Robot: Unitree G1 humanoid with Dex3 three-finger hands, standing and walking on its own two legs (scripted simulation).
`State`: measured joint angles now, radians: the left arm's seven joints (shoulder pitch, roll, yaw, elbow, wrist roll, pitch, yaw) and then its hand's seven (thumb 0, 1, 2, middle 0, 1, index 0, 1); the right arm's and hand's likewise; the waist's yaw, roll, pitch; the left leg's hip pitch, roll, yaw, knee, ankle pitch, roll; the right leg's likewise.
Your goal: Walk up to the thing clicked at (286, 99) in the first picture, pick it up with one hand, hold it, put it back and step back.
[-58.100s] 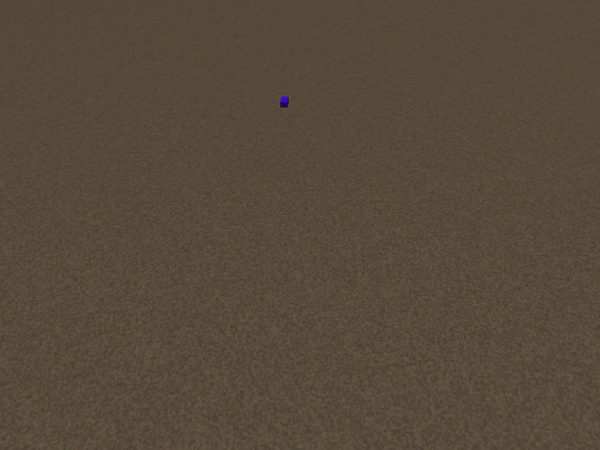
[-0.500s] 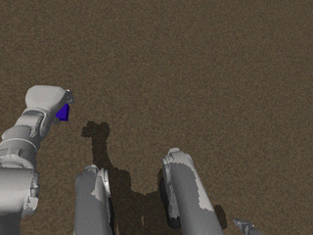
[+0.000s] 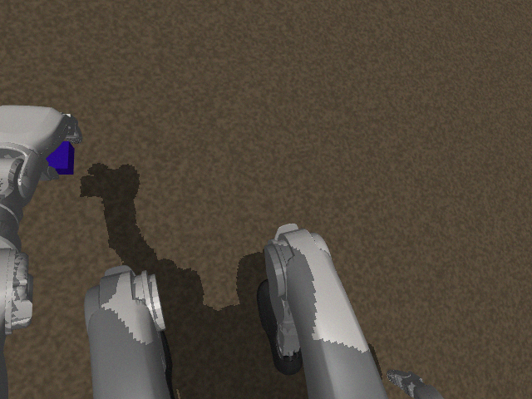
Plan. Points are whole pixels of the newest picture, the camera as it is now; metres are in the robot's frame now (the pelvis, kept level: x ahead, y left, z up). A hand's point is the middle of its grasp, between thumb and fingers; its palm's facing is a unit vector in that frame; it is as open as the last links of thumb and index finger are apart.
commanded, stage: crouch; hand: left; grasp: from above
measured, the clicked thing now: (45, 157) +0.52 +0.24 -0.19
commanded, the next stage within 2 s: lower in 0.56 s
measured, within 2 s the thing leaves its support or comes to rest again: neither
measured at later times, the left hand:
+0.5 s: hand (51, 161) +0.52 +0.23 -0.20, palm faces -0.46 +0.05 -0.89, open 7.6 cm
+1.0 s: hand (62, 169) +0.52 +0.23 -0.24, palm faces -0.48 +0.04 -0.88, open 7.6 cm
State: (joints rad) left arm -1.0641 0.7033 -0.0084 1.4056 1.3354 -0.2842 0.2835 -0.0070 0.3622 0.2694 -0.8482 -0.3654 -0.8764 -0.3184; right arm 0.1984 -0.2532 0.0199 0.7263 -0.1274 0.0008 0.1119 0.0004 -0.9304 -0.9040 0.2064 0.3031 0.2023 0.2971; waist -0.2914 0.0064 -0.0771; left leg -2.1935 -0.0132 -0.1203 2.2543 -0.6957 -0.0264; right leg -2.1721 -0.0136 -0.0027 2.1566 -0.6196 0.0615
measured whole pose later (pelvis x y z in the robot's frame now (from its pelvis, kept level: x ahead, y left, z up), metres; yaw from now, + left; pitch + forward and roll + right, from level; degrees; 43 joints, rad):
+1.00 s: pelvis +0.00 +0.01 -0.06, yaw -4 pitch +33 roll -10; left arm -1.14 0.86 0.02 1.56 1.41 -0.33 0.38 -0.01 0.36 0.25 -0.88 -0.33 -0.90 -0.29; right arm 0.20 -0.29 0.16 0.68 -0.18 -0.03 0.14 0.00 -0.93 -0.90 0.21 0.30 0.20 0.30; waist -0.38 -0.04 0.04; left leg -2.35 -0.03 -0.18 2.46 -0.70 -0.02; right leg -2.29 0.01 -0.04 2.30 -0.60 0.06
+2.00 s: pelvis +0.00 +0.02 -0.07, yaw -8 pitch +29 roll -15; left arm -1.13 1.00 0.04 1.67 1.44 -0.29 0.52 -0.01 0.40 0.19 -0.88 -0.29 -0.91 -0.25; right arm 0.16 -0.32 0.29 0.60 -0.25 -0.13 0.19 0.00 -0.92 -0.90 0.21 0.30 0.20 0.30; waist -0.45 -0.11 0.14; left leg -2.36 -0.02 -0.24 2.55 -0.73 0.00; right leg -2.28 0.03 -0.09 2.34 -0.60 0.07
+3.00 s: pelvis +0.00 +0.02 -0.07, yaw -9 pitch +28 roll -16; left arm -1.13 1.04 0.01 1.66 1.39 -0.30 0.51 0.00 -0.07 0.64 -0.44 -0.63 -0.45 -0.63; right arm 0.15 -0.34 0.34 0.58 -0.25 -0.14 0.19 0.00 -0.91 -0.90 0.21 0.30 0.20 0.30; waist -0.46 -0.13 0.18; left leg -2.35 -0.02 -0.27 2.55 -0.72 -0.01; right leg -2.26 0.03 -0.11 2.32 -0.59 0.07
